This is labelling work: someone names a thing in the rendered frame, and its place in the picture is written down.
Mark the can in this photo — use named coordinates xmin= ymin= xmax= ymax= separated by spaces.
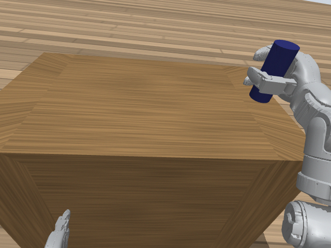
xmin=249 ymin=40 xmax=300 ymax=103

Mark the left robot hand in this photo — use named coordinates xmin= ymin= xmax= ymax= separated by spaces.
xmin=44 ymin=209 xmax=70 ymax=248

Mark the right robot arm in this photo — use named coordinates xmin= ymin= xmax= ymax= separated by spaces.
xmin=281 ymin=82 xmax=331 ymax=248

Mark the right robot hand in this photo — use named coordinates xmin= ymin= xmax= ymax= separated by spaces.
xmin=243 ymin=43 xmax=321 ymax=103

